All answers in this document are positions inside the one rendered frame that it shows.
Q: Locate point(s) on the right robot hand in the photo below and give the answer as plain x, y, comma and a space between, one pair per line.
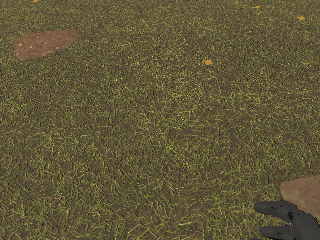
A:
305, 226

